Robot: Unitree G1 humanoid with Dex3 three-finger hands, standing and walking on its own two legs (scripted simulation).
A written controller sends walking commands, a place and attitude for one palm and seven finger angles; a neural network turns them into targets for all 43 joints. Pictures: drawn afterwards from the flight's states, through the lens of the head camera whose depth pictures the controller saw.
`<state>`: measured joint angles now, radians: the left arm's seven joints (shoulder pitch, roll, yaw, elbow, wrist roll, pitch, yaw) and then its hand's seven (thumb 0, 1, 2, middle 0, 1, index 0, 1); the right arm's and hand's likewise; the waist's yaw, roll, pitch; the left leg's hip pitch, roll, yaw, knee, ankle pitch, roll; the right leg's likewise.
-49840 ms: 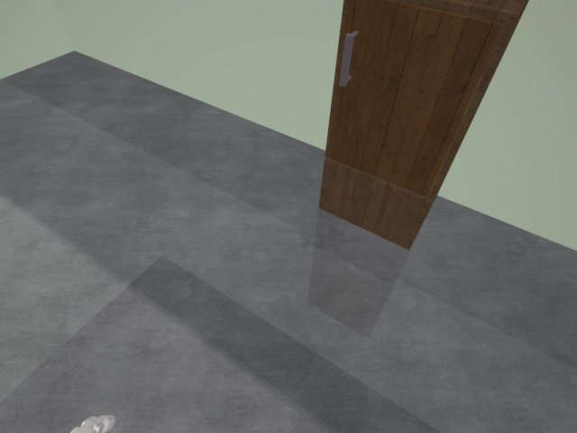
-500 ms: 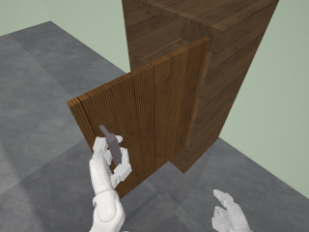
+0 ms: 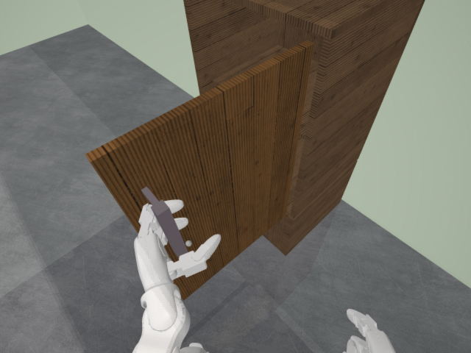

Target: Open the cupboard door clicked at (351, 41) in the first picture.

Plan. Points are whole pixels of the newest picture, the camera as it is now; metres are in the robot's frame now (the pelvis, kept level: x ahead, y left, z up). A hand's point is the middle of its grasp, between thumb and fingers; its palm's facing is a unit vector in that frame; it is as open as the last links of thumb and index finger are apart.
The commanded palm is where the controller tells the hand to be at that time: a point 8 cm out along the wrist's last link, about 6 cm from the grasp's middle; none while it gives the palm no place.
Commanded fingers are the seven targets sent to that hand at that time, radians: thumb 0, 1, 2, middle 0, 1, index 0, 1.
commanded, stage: open thumb and fingers to let go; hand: left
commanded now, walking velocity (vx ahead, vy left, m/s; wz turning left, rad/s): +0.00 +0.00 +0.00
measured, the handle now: (165, 224) +0.32 +0.13 +0.05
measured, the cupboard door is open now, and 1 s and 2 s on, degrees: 88 89 89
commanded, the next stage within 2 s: slide the hand sideways off the handle in 0.42 s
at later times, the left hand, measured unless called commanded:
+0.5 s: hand (185, 244) +0.28 +0.09 +0.05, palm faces +0.29 -0.96 +0.00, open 14.7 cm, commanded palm +0.24 +0.14 +0.05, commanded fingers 0.00 -0.50 0.30 -0.15 -0.30 -0.15 -0.30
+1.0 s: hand (166, 282) +0.22 +0.11 +0.05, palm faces -0.10 -1.00 +0.00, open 16.3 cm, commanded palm +0.21 +0.17 +0.05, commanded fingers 0.00 -0.50 0.30 -0.15 -0.30 -0.15 -0.30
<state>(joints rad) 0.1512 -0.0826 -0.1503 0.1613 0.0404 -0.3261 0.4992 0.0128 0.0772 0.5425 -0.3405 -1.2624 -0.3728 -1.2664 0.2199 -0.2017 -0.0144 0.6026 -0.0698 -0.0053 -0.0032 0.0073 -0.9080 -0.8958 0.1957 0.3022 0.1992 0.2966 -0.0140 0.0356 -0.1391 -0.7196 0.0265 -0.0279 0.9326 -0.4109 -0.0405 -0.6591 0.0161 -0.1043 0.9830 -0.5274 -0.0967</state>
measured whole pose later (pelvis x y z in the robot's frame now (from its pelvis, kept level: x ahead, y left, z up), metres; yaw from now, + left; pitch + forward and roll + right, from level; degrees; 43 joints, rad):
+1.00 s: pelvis -0.02 +0.06 -0.02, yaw -2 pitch +11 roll -1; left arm 0.31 0.05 -0.24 -0.08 0.00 -0.32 0.12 -0.01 -0.50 0.30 -0.16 -0.31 -0.16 -0.31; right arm 0.25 -0.20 0.02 0.44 -0.01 -0.03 0.01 0.01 -0.91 -0.90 0.20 0.30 0.20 0.30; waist -0.01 0.04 -0.12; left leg -0.80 0.01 0.01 1.08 -0.46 0.02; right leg -0.72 0.00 -0.06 1.07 -0.53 -0.02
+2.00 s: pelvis -0.01 +0.05 -0.02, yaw -1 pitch +11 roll -2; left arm 0.60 0.20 0.04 -0.31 -0.23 -0.31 -0.17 -0.01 -0.50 0.30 -0.15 -0.30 -0.15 -0.30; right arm 0.25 -0.20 0.00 0.44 0.03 -0.07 -0.06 0.01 -0.91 -0.90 0.20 0.30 0.20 0.30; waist 0.02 0.06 -0.14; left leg -0.82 0.03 -0.03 1.12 -0.49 0.00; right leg -0.72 0.02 -0.10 1.09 -0.56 -0.04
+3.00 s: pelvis +0.02 +0.07 +0.06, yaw -3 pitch -3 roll -1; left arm 0.50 0.35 0.31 -0.43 -0.05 -0.05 0.12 0.01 0.56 0.75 -0.20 -0.30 -0.20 -0.31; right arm 0.20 -0.22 0.04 0.61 0.00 -0.10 -0.08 0.01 -0.90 -0.90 0.20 0.30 0.20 0.30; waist 0.07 0.06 0.01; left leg -0.15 -0.01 0.04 0.47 -0.26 0.03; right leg -0.07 0.00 -0.03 0.42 -0.29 0.00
